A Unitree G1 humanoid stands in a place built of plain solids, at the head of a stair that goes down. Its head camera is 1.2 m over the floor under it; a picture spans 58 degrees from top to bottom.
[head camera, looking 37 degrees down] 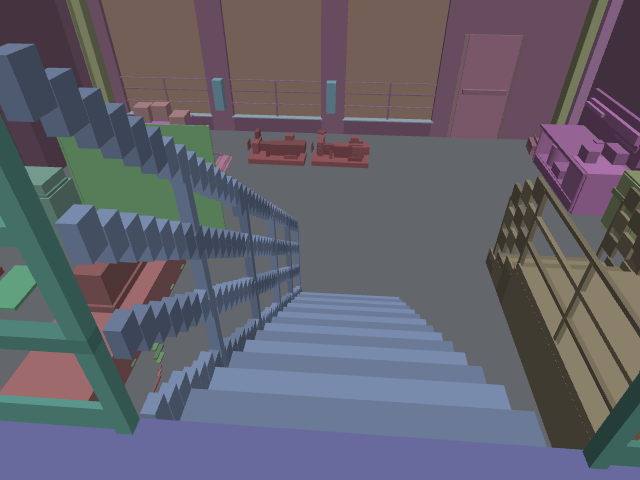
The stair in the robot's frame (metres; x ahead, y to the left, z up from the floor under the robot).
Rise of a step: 0.18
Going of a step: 0.23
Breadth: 1.27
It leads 4 degrees to the right of straight ahead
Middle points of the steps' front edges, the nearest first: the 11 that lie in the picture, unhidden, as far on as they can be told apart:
0.66 -0.10 0.00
0.89 -0.12 -0.18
1.12 -0.13 -0.36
1.35 -0.15 -0.55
1.58 -0.17 -0.73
1.81 -0.18 -0.91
2.04 -0.20 -1.09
2.27 -0.22 -1.28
2.50 -0.24 -1.46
2.73 -0.25 -1.64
2.96 -0.27 -1.83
